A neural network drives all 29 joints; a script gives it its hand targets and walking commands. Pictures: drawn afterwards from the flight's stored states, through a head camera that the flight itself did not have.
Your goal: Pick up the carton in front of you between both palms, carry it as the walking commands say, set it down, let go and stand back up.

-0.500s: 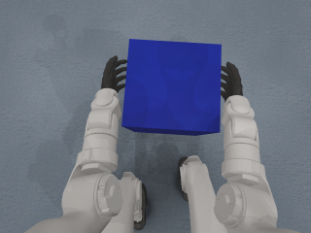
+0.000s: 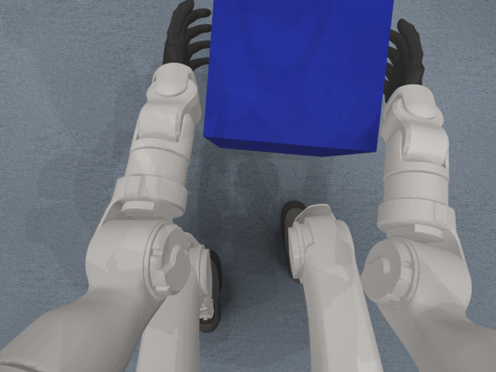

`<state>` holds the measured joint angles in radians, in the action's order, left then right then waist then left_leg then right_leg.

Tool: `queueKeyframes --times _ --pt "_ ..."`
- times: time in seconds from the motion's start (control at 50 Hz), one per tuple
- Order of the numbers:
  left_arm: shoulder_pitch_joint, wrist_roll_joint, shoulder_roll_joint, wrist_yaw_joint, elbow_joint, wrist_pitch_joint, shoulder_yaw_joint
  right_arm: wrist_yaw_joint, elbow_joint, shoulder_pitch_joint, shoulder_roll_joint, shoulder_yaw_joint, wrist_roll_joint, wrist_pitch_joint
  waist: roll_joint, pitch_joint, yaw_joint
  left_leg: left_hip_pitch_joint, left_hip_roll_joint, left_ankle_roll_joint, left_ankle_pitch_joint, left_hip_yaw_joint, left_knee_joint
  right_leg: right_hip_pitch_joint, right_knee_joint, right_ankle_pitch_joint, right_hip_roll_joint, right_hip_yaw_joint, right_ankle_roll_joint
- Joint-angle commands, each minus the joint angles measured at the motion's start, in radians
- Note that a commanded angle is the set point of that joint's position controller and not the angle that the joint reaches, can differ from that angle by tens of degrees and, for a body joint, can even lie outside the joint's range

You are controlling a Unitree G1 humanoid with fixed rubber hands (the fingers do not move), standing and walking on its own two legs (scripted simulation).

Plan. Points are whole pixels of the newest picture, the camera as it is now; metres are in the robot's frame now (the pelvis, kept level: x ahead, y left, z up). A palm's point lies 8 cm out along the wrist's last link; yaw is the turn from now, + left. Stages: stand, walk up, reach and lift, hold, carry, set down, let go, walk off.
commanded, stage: set down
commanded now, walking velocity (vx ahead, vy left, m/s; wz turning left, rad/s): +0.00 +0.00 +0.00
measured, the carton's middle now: (284, 86) +0.50 -0.14 -0.19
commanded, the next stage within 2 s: none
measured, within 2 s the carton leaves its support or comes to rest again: rests again in 1.38 s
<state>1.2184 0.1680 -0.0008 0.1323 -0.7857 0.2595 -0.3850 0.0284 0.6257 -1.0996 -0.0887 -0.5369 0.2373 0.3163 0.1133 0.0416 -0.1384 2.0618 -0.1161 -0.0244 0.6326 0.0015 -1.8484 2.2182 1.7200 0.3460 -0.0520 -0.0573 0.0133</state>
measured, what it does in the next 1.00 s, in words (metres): lowers itself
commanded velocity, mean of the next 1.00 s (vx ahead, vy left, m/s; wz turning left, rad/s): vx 0.00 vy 0.00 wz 0.00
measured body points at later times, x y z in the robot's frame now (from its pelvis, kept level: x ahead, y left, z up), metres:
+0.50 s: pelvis -0.01 +0.00 -0.07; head +0.36 -0.08 +0.17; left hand +0.56 -0.03 -0.25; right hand +0.48 -0.33 -0.24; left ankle +0.07 +0.11 -0.44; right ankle +0.14 -0.14 -0.44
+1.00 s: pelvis -0.02 +0.00 -0.09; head +0.36 -0.05 +0.15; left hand +0.56 -0.02 -0.28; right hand +0.48 -0.32 -0.27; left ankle +0.07 +0.12 -0.44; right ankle +0.14 -0.14 -0.44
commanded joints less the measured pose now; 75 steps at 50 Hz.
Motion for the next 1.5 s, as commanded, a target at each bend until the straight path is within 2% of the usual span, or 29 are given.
queueKeyframes --times 0.0,0.28,0.34,0.38,0.42,0.48,0.58,0.66,0.82,0.98,1.04,1.18,1.32,1.42,1.44,1.48 --pt "0.571 -0.105 -0.841 -0.204 -0.032 -0.021 0.42 0.229 0.036 -0.598 0.728 0.456 -0.116 -0.015 -0.045 1.058 -0.105 -0.15 -0.139 -0.01 -0.131 0.069 0.183 -0.955 -0.02 -0.248 0.139 0.128 0.024" --pt "0.767 -0.201 -0.733 -0.192 -0.071 -0.052 0.487 0.226 0.093 -0.788 0.583 0.461 -0.201 -0.055 -0.032 0.977 -0.162 -0.107 -0.127 -0.005 -0.1 0.086 0.007 -0.915 0.138 -0.277 0.104 0.126 0.024" --pt "0.816 -0.226 -0.727 -0.185 -0.023 -0.067 0.516 0.225 0.089 -0.812 0.613 0.489 -0.25 -0.067 -0.04 1.021 -0.152 -0.118 -0.124 -0.003 -0.121 0.091 -0.026 -0.975 0.176 -0.343 0.103 0.12 0.024" --pt "0.833 -0.224 -0.727 -0.183 -0.004 -0.067 0.524 0.236 0.075 -0.849 0.626 0.493 -0.276 -0.066 -0.013 1.017 -0.153 -0.165 -0.118 -0.001 -0.145 0.09 -0.045 -0.913 0.185 -0.341 0.105 0.118 0.023" --pt "0.815 -0.218 -0.738 -0.182 0.002 -0.066 0.527 0.245 0.096 -0.831 0.641 0.501 -0.291 -0.062 0.008 0.992 -0.137 -0.152 -0.116 -0.002 -0.165 0.094 -0.06 -0.915 0.2 -0.377 0.109 0.108 0.017" --pt "0.791 -0.212 -0.748 -0.192 -0.016 -0.066 0.525 0.251 0.145 -0.792 0.642 0.485 -0.284 -0.06 0.023 0.916 -0.134 -0.096 -0.113 0.001 -0.147 0.095 -0.069 -0.891 0.21 -0.377 0.111 0.099 0.012" --pt "0.782 -0.217 -0.737 -0.206 -0.045 -0.073 0.518 0.247 0.203 -0.754 0.607 0.431 -0.25 -0.069 0.043 0.821 -0.164 -0.051 -0.112 0.001 -0.122 0.084 -0.074 -0.809 0.213 -0.333 0.105 0.102 0.003" --pt "0.792 -0.219 -0.703 -0.204 -0.068 -0.083 0.505 0.246 0.225 -0.764 0.571 0.397 -0.236 -0.083 0.052 0.774 -0.173 -0.052 -0.11 0.003 -0.118 0.072 -0.076 -0.745 0.221 -0.299 0.097 0.104 -0.004" --pt "0.814 -0.208 -0.634 -0.188 -0.103 -0.098 0.484 0.254 0.268 -0.791 0.514 0.352 -0.24 -0.105 0.077 0.704 -0.163 -0.098 -0.099 0.005 -0.12 0.052 -0.082 -0.626 0.237 -0.235 0.083 0.101 -0.009" --pt "0.824 -0.207 -0.609 -0.181 -0.098 -0.113 0.506 0.261 0.338 -0.755 0.487 0.304 -0.243 -0.123 0.121 0.656 -0.174 -0.11 -0.084 0.002 -0.15 0.039 -0.094 -0.563 0.253 -0.243 0.076 0.091 -0.018" --pt "0.778 -0.177 -0.592 -0.18 -0.125 -0.107 0.487 0.264 0.351 -0.758 0.457 0.292 -0.241 -0.129 0.129 0.61 -0.155 -0.088 -0.083 0.006 -0.15 0.035 -0.092 -0.524 0.255 -0.216 0.072 0.084 -0.018" --pt "0.698 -0.125 -0.529 -0.189 -0.2 -0.101 0.42 0.257 0.375 -0.748 0.391 0.275 -0.221 -0.137 0.097 0.501 -0.125 -0.038 -0.079 0.018 -0.123 0.027 -0.099 -0.485 0.259 -0.167 0.07 0.07 -0.018" --pt "0.664 -0.088 -0.443 -0.188 -0.236 -0.1 0.375 0.241 0.422 -0.699 0.315 0.227 -0.195 -0.142 0.096 0.431 -0.11 -0.009 -0.069 0.018 -0.088 0.027 -0.098 -0.464 0.259 -0.117 0.068 0.058 -0.021" --pt "0.665 -0.098 -0.314 -0.155 -0.222 -0.112 0.386 0.206 0.467 -0.647 0.182 0.168 -0.192 -0.176 0.088 0.445 -0.125 -0.058 -0.051 -0.003 -0.088 0.023 -0.099 -0.491 0.261 -0.126 0.055 0.072 -0.003" --pt "0.65 -0.103 -0.221 -0.133 -0.217 -0.119 0.378 0.184 0.481 -0.615 0.088 0.137 -0.191 -0.191 0.084 0.454 -0.133 -0.076 -0.043 -0.011 -0.091 0.023 -0.099 -0.505 0.261 -0.133 0.049 0.078 0.003" --pt "0.611 -0.129 0.084 -0.06 -0.21 -0.136 0.357 0.107 0.527 -0.512 -0.215 0.057 -0.195 -0.239 0.07 0.479 -0.156 -0.124 -0.02 -0.029 -0.102 0.015 -0.094 -0.539 0.264 -0.148 0.03 0.094 0.014"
